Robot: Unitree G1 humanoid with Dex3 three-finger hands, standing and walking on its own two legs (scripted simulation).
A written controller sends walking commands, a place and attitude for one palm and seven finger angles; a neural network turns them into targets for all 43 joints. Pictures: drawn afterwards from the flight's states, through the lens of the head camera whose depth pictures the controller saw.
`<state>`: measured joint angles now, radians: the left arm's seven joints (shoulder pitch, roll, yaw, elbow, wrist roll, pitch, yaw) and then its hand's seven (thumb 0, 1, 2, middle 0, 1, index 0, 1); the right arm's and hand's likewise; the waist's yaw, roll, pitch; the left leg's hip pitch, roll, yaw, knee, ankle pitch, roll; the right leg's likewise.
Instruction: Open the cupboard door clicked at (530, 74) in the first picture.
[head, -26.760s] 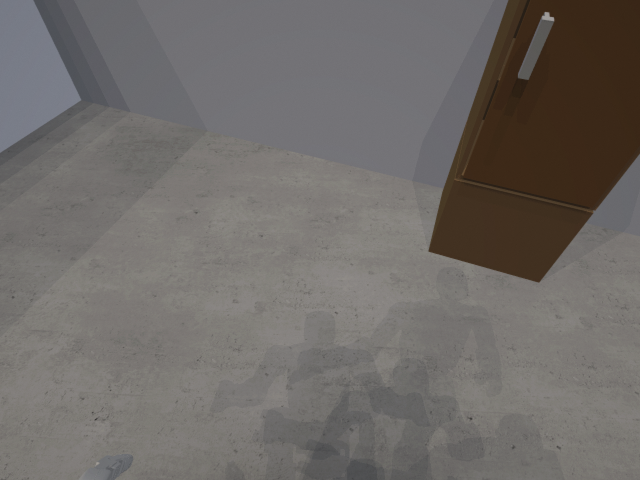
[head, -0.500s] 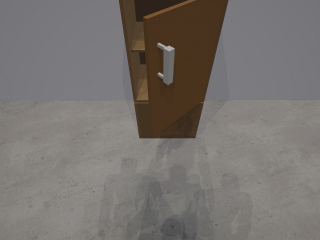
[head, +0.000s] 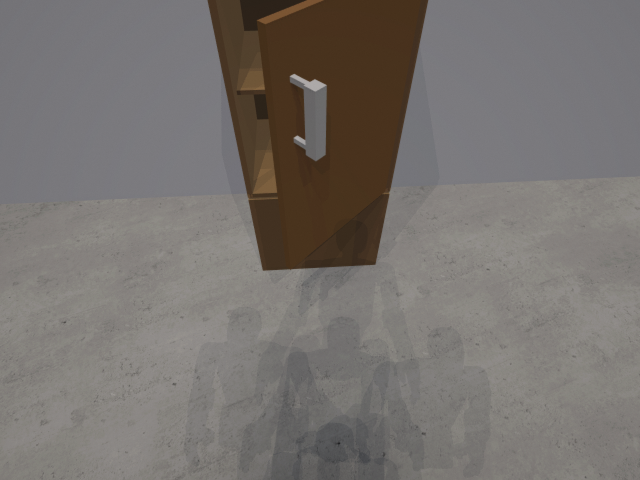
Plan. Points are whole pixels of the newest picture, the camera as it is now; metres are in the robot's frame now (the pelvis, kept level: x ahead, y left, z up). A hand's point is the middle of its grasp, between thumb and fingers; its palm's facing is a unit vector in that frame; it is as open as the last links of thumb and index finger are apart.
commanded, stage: walk to a spot facing it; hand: left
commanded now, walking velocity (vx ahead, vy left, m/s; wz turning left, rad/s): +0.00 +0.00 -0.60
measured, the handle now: (306, 117) +0.64 +0.07 +0.09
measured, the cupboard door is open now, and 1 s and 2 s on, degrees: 43 43 43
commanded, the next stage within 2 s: none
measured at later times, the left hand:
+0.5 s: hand out of the picture +0.08 +0.15 -0.16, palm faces -0.20 -0.93 -0.29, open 7.4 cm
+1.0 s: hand (233, 433) +0.20 +0.15 -0.17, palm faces -0.49 -0.84 -0.23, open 7.4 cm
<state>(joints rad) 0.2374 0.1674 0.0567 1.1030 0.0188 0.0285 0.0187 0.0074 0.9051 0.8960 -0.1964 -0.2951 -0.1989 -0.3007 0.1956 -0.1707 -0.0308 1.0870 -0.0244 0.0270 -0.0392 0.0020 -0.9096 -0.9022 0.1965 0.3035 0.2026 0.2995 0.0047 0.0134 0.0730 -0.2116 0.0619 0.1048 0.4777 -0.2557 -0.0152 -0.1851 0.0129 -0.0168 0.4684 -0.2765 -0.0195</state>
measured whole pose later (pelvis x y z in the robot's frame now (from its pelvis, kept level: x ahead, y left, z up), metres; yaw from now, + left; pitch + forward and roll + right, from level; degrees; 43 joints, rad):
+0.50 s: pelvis -0.01 -0.04 +0.00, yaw -17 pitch +2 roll +2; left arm 0.23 0.18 0.08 0.97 0.02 0.02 0.02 0.01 0.90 0.90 -0.20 -0.30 -0.20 -0.30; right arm 0.07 -0.23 -0.07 0.93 -0.02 0.06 -0.02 0.00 -0.91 -0.90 0.20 0.30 0.20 0.30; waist 0.03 0.01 0.12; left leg -0.48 0.04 0.01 1.06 -0.41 -0.07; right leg -0.27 0.07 0.09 0.49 -0.24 -0.08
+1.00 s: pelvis +0.02 +0.00 +0.00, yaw -34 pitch +2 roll -2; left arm 0.16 0.28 0.11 0.90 0.03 0.07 -0.03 0.01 0.91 0.90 -0.19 -0.29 -0.20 -0.30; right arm 0.20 -0.18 -0.02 0.89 -0.04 0.02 -0.04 0.00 -0.90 -0.90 0.20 0.30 0.21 0.30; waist 0.03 -0.02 0.11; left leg -0.23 0.09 0.09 0.47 -0.27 -0.01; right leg -0.51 -0.01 0.01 1.07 -0.43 0.06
